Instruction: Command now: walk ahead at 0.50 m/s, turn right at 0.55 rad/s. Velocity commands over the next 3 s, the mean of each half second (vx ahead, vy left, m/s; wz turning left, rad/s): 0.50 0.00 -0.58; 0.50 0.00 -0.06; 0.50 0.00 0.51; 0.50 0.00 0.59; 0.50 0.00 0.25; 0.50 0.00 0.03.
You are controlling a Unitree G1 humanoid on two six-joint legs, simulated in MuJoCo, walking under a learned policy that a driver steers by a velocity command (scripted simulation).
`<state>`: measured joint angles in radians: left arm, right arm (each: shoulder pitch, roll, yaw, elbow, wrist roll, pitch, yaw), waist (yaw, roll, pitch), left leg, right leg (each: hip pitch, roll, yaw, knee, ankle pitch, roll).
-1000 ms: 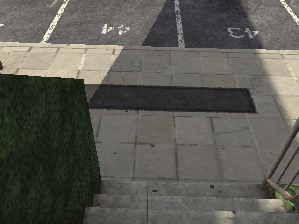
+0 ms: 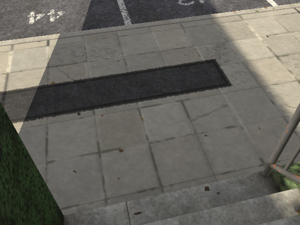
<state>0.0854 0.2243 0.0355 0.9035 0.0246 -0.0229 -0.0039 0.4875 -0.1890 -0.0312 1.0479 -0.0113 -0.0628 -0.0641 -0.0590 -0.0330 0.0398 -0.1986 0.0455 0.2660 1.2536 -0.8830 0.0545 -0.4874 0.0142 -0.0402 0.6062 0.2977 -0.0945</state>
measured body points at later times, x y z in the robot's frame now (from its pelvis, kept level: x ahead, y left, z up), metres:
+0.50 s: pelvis +0.24 -0.01 -0.13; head +0.20 -0.02 +0.31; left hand +0.28 +0.23 -0.27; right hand +0.30 -0.29 -0.25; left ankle +0.38 +0.10 -0.82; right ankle +0.13 -0.05 -0.79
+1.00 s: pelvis +0.45 -0.05 -0.28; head +0.45 -0.03 +0.16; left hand +0.70 +0.09 -0.40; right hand +0.25 -0.20 -0.42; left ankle +0.35 +0.07 -0.98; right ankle +0.59 -0.26 -0.94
